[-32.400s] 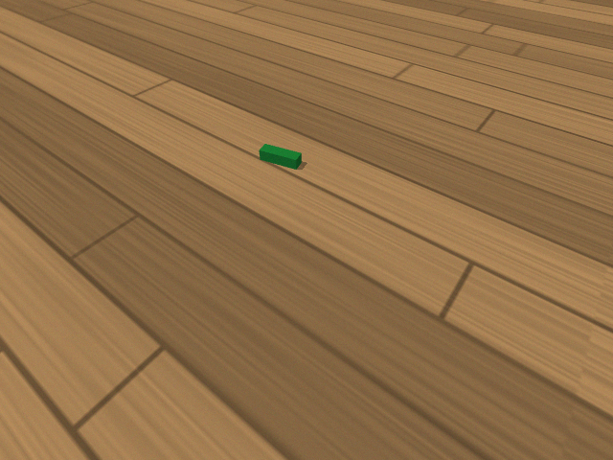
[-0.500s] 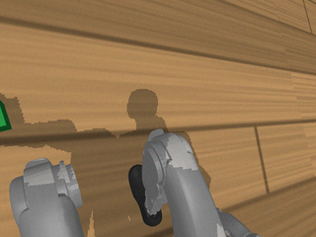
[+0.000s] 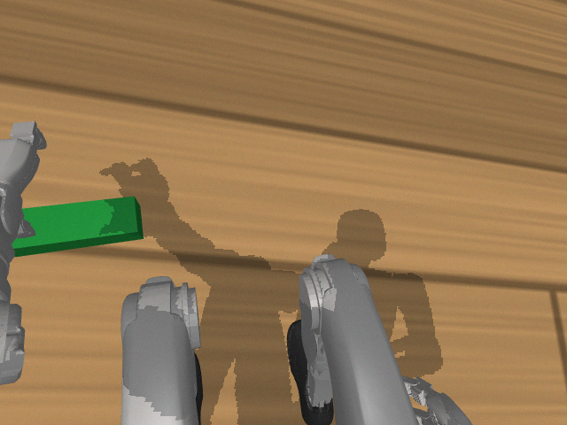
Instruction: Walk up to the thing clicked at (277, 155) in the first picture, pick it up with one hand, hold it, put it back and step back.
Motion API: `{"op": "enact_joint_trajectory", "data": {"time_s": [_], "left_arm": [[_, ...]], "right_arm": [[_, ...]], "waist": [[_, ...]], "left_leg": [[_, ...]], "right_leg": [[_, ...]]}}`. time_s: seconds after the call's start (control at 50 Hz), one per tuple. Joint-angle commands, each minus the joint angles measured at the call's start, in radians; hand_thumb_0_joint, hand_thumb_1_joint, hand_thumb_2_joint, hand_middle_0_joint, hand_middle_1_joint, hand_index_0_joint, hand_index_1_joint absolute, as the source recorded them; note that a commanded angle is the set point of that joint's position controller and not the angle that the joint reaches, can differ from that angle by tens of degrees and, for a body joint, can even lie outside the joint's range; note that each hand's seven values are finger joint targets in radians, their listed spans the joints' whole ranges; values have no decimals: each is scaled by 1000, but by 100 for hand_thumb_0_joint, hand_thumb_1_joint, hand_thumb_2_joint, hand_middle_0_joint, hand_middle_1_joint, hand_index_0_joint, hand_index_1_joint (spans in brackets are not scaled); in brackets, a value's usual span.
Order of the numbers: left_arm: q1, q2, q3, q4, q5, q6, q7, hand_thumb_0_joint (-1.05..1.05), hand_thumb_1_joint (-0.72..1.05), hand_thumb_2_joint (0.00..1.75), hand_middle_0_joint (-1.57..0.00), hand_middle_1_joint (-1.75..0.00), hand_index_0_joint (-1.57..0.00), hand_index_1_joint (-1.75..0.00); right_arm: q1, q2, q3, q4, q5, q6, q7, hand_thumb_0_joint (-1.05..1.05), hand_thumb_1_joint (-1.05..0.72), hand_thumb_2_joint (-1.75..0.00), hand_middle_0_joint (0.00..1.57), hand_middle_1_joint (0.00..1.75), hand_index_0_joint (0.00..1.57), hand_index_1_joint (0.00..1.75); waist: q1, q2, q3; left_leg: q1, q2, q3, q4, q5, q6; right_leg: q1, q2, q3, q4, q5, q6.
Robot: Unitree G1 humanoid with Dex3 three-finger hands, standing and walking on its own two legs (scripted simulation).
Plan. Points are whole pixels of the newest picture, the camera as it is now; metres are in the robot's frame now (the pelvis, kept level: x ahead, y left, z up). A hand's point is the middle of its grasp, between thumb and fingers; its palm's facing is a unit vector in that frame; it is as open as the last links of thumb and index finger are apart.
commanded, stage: withdraw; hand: left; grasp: from above
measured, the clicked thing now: (75, 226) +0.45 +0.33 -0.32
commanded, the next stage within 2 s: home in 0.32 s
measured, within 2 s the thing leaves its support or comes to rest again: neither
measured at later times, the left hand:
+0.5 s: hand (54, 215) +0.44 +0.32 -0.20, palm faces -0.43 -0.06 -0.90, open 13.7 cm
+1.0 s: hand (6, 249) +0.35 +0.29 -0.02, palm faces -0.28 -0.63 -0.72, open 8.2 cm
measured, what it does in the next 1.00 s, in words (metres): rises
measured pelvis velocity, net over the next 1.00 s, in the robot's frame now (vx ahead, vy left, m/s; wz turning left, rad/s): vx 0.00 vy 0.00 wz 0.05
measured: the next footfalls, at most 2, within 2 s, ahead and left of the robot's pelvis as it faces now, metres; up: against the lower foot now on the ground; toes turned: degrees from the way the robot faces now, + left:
none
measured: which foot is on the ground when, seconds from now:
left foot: down 0.00-1.00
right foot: down 0.00-1.00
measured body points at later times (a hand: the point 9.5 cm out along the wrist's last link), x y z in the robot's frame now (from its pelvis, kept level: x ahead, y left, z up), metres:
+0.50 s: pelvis -0.01 +0.00 -0.03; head +0.23 +0.08 +0.34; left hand +0.46 +0.32 -0.15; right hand +0.03 -0.28 -0.12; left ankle +0.07 +0.12 -0.32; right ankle +0.11 -0.13 -0.32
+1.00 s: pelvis +0.00 +0.00 +0.10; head +0.19 +0.05 +0.51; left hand +0.36 +0.32 +0.02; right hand +0.16 -0.26 -0.01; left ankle +0.07 +0.12 -0.32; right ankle +0.11 -0.13 -0.32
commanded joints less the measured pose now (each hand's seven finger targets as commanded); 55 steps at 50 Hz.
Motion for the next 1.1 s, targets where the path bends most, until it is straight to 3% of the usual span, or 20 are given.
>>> {"op": "enact_joint_trajectory", "data": {"time_s": [0.0, 0.1, 0.2, 0.26, 0.3, 0.34, 0.4, 0.44, 0.48, 0.54, 0.6, 0.64, 0.72, 0.76, 0.8, 0.82, 0.84, 0.92, 1.0, 1.08], "left_arm": [[-278, 175, -6, -72, -24, -48, -68, 0, -50, 100, -11, -100, -10, -101], [-313, 282, 42, -57, 9, -138, -71, 0, -50, 101, -10, -101, -10, -101], [-355, 297, 56, 5, 72, -207, 13, 0, -52, 101, -9, -102, -8, -102], [-341, 286, 53, 96, 102, -227, 72, 0, -52, 101, -8, -103, -8, -102], [-378, 350, 90, 75, 123, -243, 112, 0, -51, 100, -8, -103, -9, -102], [-423, 389, 129, 35, 136, -253, 157, 0, -50, 100, -8, -103, -9, -102], [-417, 377, 136, 35, 169, -243, 222, 0, -50, 99, -8, -101, -9, -101], [-434, 400, 163, -3, 173, -222, 257, 0, -34, 91, -24, -85, -22, -85], [-437, 401, 186, -52, 151, -188, 280, 0, -22, 90, -24, -69, -22, -69], [-388, 347, 174, -57, 87, -122, 262, 0, -16, 81, -22, -56, -20, -58], [-280, 316, 184, -132, -8, -60, 208, 0, 4, 83, -22, -52, -20, -53], [-210, 236, 160, -163, -90, -22, 145, 0, 16, 83, -21, -47, -20, -49], [-27, 144, 137, -380, -260, 49, -4, 0, 43, 88, -21, -42, -20, -43], [85, 76, 120, -472, -364, 82, -78, 0, 59, 93, -22, -40, -21, -41], [141, 106, 160, -637, -453, 102, -135, 0, 75, 96, -22, -38, -21, -38], [204, 31, 118, -664, -492, 111, -167, 0, 83, 95, -21, -35, -21, -35], [251, 9, 113, -716, -528, 119, -190, 0, 90, 91, -20, -31, -20, -31], [330, -19, 148, -905, -644, 131, -219, 0, 90, 90, -20, -30, -20, -30], [448, -105, 129, -990, -743, 161, -221, 0, 90, 90, -20, -30, -20, -30], [572, -147, 136, -1118, -832, 216, -214, 0, 90, 90, -20, -30, -20, -30]], "right_arm": [[213, -260, -76, -42, 23, 27, -62, 0, -90, -90, 20, 30, 20, 30], [190, -245, -37, -58, 17, 43, -101, 0, -90, -90, 20, 30, 20, 30], [185, -253, -8, -53, -4, 54, -111, 0, -90, -90, 20, 30, 20, 30], [184, -264, 2, -43, -21, 50, -111, 0, -90, -90, 20, 30, 20, 30], [179, -271, 0, -40, -32, 48, -113, 0, -90, -90, 20, 30, 20, 30], [186, -281, -5, -32, -44, 40, -111, 0, -89, -90, 20, 30, 20, 30], [197, -279, -17, -14, -59, 27, -110, 0, -90, -90, 20, 30, 20, 30], [206, -281, -34, -7, -64, 15, -106, 0, -88, -89, 20, 30, 20, 30], [221, -281, -46, -2, -66, 2, -99, 0, -88, -89, 20, 30, 20, 30], [235, -274, -66, 0, -55, -17, -85, 0, -89, -90, 20, 30, 20, 30], [263, -267, -97, 3, -27, -19, -76, 0, -89, -90, 20, 30, 20, 30], [277, -260, -121, 6, -4, -16, -69, 0, -89, -90, 20, 30, 20, 30], [270, -249, -146, -42, 58, 8, -68, 0, -89, -90, 20, 30, 20, 30], [240, -228, -138, -72, 77, 21, -74, 0, -90, -90, 20, 30, 20, 30], [191, -219, -136, -127, 92, 31, -91, 0, -90, -90, 20, 30, 20, 30], [194, -197, -134, -119, 96, 35, -98, 0, -90, -90, 20, 30, 20, 30], [180, -195, -135, -129, 103, 36, -106, 0, -90, -90, 20, 30, 20, 30], [128, -178, -142, -175, 121, 35, -138, 0, -90, -90, 20, 30, 20, 30], [72, -163, -141, -212, 133, 19, -168, 0, -90, -90, 20, 30, 20, 30], [37, -158, -140, -251, 145, 0, -200, 0, -90, -90, 20, 30, 20, 30]], "waist": [[-74, 93, -458], [-38, 130, -487], [-46, 196, -528], [-61, 214, -475], [-44, 247, -526], [-42, 282, -585], [-54, 366, -615], [-54, 391, -654], [-42, 431, -704], [-27, 426, -737], [33, 441, -815], [42, 393, -811], [64, 302, -818], [57, 205, -744], [81, 154, -766], [77, 133, -743], [80, 114, -715], [104, 140, -657], [110, 151, -584], [133, 172, -608]], "left_leg": [[345, -12, 72, -287, 100, 33], [359, -14, 89, -283, 105, 31], [396, -9, 82, -264, 130, 25], [393, -11, 70, -261, 94, 20], [405, -10, 70, -243, 87, 17], [450, -9, 66, -233, 112, 13], [512, -4, 67, -226, 142, 3], [533, -2, 69, -216, 152, 2], [560, -3, 71, -231, 168, 1], [577, -1, 72, -249, 177, 2], [595, -7, 88, -304, 195, 5], [622, -4, 78, -343, 215, 5], [692, -1, 51, -425, 266, 10], [625, -2, 60, -451, 235, 25], [617, 0, 74, -468, 247, 34], [613, 1, 83, -482, 254, 37], [627, 4, 74, -503, 247, 36], [714, 18, 54, -614, 165, 27], [802, 26, 35, -732, 70, 22], [938, 28, 20, -838, 58, 13]], "right_leg": [[359, 31, -60, -282, 108, -91], [365, 29, -48, -269, 96, -89], [320, 35, -66, -220, 121, -90], [267, 35, -83, -201, 79, -90], [272, 40, -78, -183, 58, -94], [263, 35, -94, -157, 88, -91], [223, 36, -102, -122, 125, -94], [209, 33, -100, -107, 136, -96], [209, 26, -102, -107, 155, -95], [205, 20, -97, -121, 173, -97], [294, 15, -80, -163, 186, -99], [315, 13, -75, -195, 200, -97], [407, 15, -60, -275, 234, -89], [479, 22, -48, -333, 239, -83], [574, 23, -26, -382, 258, -80], [608, 23, -17, -409, 270, -77], [605, 22, -16, -428, 258, -79], [624, 13, -3, -510, 177, -86], [655, 9, 0, -590, 106, -84], [734, 8, 7, -663, 100, -84]]}}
